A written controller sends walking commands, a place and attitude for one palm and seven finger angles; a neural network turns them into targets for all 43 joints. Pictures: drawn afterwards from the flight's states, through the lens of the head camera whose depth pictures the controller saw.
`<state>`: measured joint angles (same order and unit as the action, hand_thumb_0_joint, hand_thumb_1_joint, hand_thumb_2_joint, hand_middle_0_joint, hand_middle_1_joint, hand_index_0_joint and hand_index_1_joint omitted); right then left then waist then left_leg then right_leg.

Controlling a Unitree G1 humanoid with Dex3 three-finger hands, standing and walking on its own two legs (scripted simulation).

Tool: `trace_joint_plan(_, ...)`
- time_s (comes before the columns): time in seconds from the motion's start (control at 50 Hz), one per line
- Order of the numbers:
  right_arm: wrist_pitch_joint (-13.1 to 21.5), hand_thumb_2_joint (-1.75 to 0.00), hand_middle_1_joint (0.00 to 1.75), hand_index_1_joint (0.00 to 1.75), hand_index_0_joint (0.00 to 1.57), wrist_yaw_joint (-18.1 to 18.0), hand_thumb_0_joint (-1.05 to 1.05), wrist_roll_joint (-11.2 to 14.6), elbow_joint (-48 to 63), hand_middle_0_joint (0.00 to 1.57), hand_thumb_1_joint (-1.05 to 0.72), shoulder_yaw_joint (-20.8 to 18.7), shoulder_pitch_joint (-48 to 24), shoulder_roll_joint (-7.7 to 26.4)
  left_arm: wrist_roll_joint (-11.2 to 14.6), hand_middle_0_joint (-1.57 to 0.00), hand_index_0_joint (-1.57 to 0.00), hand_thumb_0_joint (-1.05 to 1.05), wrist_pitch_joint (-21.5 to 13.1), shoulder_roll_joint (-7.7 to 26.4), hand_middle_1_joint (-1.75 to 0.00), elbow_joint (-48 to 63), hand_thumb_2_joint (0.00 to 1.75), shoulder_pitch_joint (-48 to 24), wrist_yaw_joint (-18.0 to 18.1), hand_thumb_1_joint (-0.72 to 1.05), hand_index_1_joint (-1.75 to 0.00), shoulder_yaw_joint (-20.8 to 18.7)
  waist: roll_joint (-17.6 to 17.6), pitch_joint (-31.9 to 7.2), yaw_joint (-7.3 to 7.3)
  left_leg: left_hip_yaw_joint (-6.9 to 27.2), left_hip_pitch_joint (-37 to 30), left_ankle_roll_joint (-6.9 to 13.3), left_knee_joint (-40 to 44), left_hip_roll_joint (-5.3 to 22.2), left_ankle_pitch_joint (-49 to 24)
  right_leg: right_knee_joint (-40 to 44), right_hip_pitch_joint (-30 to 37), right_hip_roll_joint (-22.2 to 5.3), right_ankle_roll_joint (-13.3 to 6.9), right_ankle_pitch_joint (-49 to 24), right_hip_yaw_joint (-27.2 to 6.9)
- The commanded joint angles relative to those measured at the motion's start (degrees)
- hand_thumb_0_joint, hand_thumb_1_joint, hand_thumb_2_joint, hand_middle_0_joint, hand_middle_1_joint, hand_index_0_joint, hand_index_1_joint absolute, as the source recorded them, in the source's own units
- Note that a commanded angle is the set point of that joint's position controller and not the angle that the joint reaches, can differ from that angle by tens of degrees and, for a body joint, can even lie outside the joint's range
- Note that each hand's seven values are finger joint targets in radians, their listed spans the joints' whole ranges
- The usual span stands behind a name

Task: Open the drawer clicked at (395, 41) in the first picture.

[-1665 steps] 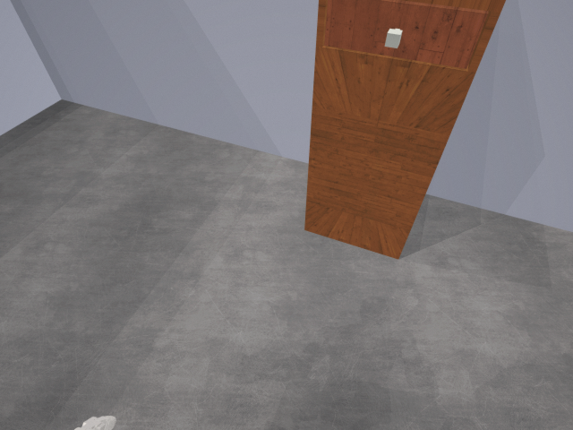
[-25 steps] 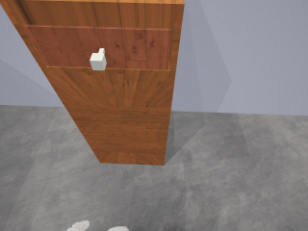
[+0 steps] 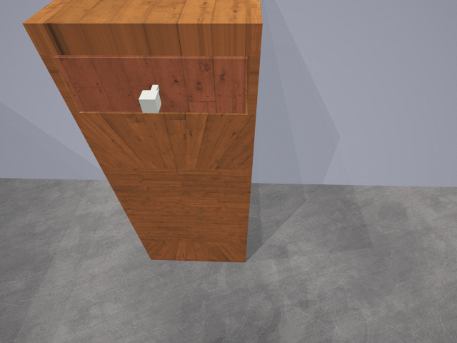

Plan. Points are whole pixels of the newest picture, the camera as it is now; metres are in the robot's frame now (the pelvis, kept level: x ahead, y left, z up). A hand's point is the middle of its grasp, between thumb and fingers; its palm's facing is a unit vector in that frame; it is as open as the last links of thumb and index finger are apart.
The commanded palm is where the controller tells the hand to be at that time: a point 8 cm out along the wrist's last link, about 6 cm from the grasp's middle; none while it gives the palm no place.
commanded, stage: come to a stop and stand still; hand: left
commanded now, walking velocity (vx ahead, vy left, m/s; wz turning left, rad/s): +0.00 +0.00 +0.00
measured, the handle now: (152, 96) +0.54 +0.19 +0.15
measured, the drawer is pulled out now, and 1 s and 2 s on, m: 0.00 0.00 0.00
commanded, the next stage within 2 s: look again from close up in 0.08 s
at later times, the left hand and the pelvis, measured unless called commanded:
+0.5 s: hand out of the picture +0.00 +0.18 -0.16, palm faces -0.03 -0.98 -0.21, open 7.4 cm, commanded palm none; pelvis +0.00 +0.00 +0.01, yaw -1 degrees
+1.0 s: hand (121, 287) +0.21 +0.20 +0.00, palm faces +0.01 -0.34 -0.94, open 7.8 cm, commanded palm +0.14 +0.22 +0.01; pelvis +0.00 +0.00 -0.01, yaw -2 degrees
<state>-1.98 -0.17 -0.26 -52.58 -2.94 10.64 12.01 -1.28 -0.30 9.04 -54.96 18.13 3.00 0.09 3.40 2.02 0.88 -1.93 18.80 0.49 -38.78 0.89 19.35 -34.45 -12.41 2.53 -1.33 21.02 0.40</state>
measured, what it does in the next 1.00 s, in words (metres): stands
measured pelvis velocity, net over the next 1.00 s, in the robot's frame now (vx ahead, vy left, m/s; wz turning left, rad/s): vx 0.00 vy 0.00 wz -0.04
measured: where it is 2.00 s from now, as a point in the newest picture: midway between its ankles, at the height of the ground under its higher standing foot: outside the picture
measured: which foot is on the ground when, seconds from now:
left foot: down 0.00-1.00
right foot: down 0.00-1.00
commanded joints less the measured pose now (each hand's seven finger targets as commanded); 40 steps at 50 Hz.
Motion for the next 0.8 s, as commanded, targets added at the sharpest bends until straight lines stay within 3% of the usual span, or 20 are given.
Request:
trace_joint_plan(0.0,2.43,-0.9,0.3,0.3,0.2,-0.37,0.0,-0.93,1.57,0.2,-0.9,0.31,4.61,5.5,0.38,-0.2,-0.2,0.0,-0.72,7.5,-0.3,4.27,0.9,-0.64,0.33,0.9,-0.3,-1.86,1.82,2.13,0.03,8.69,-5.34,4.24,14.17,8.06,-9.77,7.62,-8.07,-4.04,-0.81,-4.65,-4.9)
trace_joint_plan(0.02,2.45,-0.9,0.3,0.3,0.2,-0.41,0.0,-0.99,1.45,0.2,-0.9,0.49,3.68,5.72,0.07,-0.2,-0.2,0.0,-0.22,7.46,-0.3,3.74,0.9,-0.47,0.23,0.9,-0.3,-1.66,4.52,4.38,-0.25,11.57,-1.28,5.05,17.95,8.55,-2.35,6.89,-6.81,-2.99,-0.54,0.46,-3.02)
trace_joint_plan(0.04,2.41,-0.9,0.3,0.3,0.2,-0.49,0.0,-0.99,1.48,0.2,-0.9,0.61,2.0,5.85,-0.02,-0.2,-0.2,0.0,-0.07,7.16,-0.3,2.97,0.9,0.61,-0.04,0.9,-0.3,-1.38,4.62,6.17,-1.12,12.42,1.57,5.26,20.55,8.53,4.25,6.76,-5.79,-2.71,-0.45,0.48,-2.91)
trace_joint_plan(0.06,2.41,-0.9,0.3,0.3,0.2,-0.54,0.0,-0.94,1.58,0.2,-0.9,0.71,1.21,5.82,-0.05,-0.2,-0.2,0.0,-0.19,7.13,-0.3,2.22,0.9,1.61,-0.33,0.9,-0.3,-1.16,2.51,6.22,-1.6,11.88,2.9,4.91,21.35,7.75,7.47,7.52,-4.32,-2.94,-0.58,-0.85,-3.45)
trace_joint_plan(0.1,2.77,-0.9,0.3,0.3,0.2,-0.55,0.0,-0.86,1.03,0.2,-0.9,0.97,1.45,5.27,0.05,-0.2,-0.2,0.0,-0.76,7.44,-0.3,1.15,0.9,2.95,-0.68,0.9,-0.3,-1.0,-0.6,2.34,-1.73,9.01,-0.13,3.87,19.65,5.9,5.17,9.57,-2.69,-4.32,-1.06,-3.16,-5.24)
trace_joint_plan(0.16,3.02,-0.9,0.3,0.3,0.2,-0.63,0.0,-0.76,-0.29,0.2,-0.9,1.29,3.12,4.6,0.14,-0.2,-0.2,0.0,-1.18,7.85,-0.3,0.5,0.9,2.59,-0.93,0.9,-0.3,-0.88,-3.48,0.58,-0.87,5.98,-3.61,2.89,16.87,4.35,1.25,12.76,-4.18,-5.89,-1.53,-1.04,-8.23)
trace_joint_plan(0.22,3.4,-0.9,0.3,0.3,0.2,-0.72,0.0,-0.63,-1.99,0.2,-0.9,1.54,4.36,4.2,0.2,-0.2,-0.2,0.0,-1.47,7.92,-0.3,-0.18,0.9,1.73,-0.92,0.9,-0.3,-0.63,-5.35,0.15,-0.44,5.32,-5.58,2.64,16.35,4.28,-2.93,13.34,-4.24,-6.42,-1.49,-3.41,-8.35)
trace_joint_plan(0.4,3.87,-0.9,0.3,0.3,0.2,-1.04,0.0,-0.36,-6.45,0.2,-0.9,2.29,5.32,4.54,0.36,-0.2,-0.2,0.0,-1.42,8.15,-0.3,-3.49,0.9,2.05,-0.93,0.9,-0.3,-0.38,-2.99,0.84,-0.98,4.97,-5.78,2.52,17.13,4.96,-6.98,12.52,-1.9,-6.69,-1.4,-8.06,-7.73)
trace_joint_plan(0.48,3.93,-0.9,0.3,0.3,0.2,-1.14,0.0,-0.33,-7.93,0.2,-0.9,2.43,5.95,4.02,0.37,-0.2,-0.2,0.0,-1.49,8.04,-0.3,-4.56,0.9,2.05,-0.88,0.9,-0.3,-0.34,-4.84,0.22,-0.96,4.65,-6.53,2.44,16.77,5.01,-9.41,12.39,-0.79,-7.0,-1.41,-10.65,-7.59)
trace_joint_plan(0.58,3.93,-0.9,0.3,0.3,0.2,-1.26,0.0,-0.29,-9.16,0.2,-0.9,2.54,6.14,4.08,0.37,-0.2,-0.2,0.0,-1.32,7.98,-0.3,-5.31,0.9,1.6,-0.82,0.9,-0.3,-0.31,-3.77,1.31,-1.07,4.51,-6.56,2.35,16.79,5.14,-10.02,12.04,-0.87,-6.9,-1.3,-11.38,-7.39)
trace_joint_plan(0.7,4.11,-0.9,0.3,0.3,0.2,-1.43,0.0,-0.32,-9.73,0.2,-0.9,2.44,5.89,4.15,0.4,-0.2,-0.2,0.0,-1.32,7.62,-0.3,-5.78,0.9,1.39,-0.74,0.9,-0.3,-0.36,-3.5,-0.08,-1.04,4.21,-8.24,2.42,16.21,5.45,-13.43,11.17,-0.39,-6.94,-1.21,-14.65,-7.45)
trace_joint_plan(0.72,4.18,-0.9,0.3,0.3,0.2,-1.31,0.0,0.13,-5.55,0.2,-0.9,2.31,1.6,4.63,-0.12,-0.2,-0.2,0.0,-2.17,6.4,-0.3,-7.05,0.9,5.35,1.6,0.9,-0.3,-0.43,-1.99,2.04,-2.32,2.59,-6.2,0.56,5.01,5.98,-21.94,12.9,-2.15,-10.09,0.18,-31.92,-10.0)
trace_joint_plan(0.74,12.43,-0.9,0.3,0.3,0.2,-2.87,0.0,3.01,14.17,0.2,-0.9,1.18,4.2,13.5,-9.61,-0.2,-0.2,0.0,-10.67,28.89,-0.32,81.18,0.89,-38.44,3.29,0.88,-0.32,-3.38,14.67,-27.59,2.04,3.27,-21.37,1.98,13.09,-0.39,-31.68,4.63,-0.05,-3.33,-2.38,-29.32,-7.46)
trace_joint_plan(0.76,18.57,-0.9,0.3,0.3,0.2,-5.31,0.0,1.46,12.33,0.2,-0.9,2.08,0.76,8.86,-11.75,-0.2,-0.2,0.0,-6.8,24.14,-0.33,69.37,0.88,-11.07,7.78,0.85,-0.33,-4.7,22.41,-28.37,-2.73,5.04,-29.79,0.16,12.95,3.09,-42.03,-1.24,-5.96,-2.58,-2.74,-12.9,-1.29)
trace_joint_plan(0.78,20.33,-0.9,0.3,0.3,0.2,-5.22,0.0,2.64,11.84,0.2,-0.9,1.37,-0.83,6.2,-11.37,-0.21,-0.21,0.0,2.35,12.5,-0.34,62.84,0.87,6.03,10.38,0.83,-0.34,1.85,17.46,-19.55,-1.45,5.9,-21.11,-2.55,16.03,3.39,-35.92,-4.84,-10.98,-2.08,-0.98,-2.18,2.41)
